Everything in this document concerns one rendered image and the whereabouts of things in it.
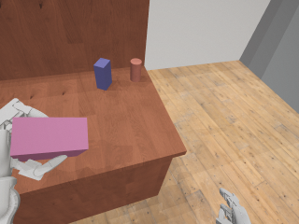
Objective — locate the robot right hand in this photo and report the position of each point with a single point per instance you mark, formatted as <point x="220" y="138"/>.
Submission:
<point x="236" y="215"/>

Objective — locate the table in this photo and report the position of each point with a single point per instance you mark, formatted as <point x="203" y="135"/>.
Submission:
<point x="47" y="52"/>

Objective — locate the sponge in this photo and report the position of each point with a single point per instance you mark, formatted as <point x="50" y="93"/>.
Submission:
<point x="45" y="138"/>

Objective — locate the robot left forearm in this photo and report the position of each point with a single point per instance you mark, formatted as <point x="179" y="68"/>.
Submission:
<point x="9" y="199"/>

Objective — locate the robot left hand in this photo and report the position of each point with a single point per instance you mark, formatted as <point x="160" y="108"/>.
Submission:
<point x="33" y="169"/>

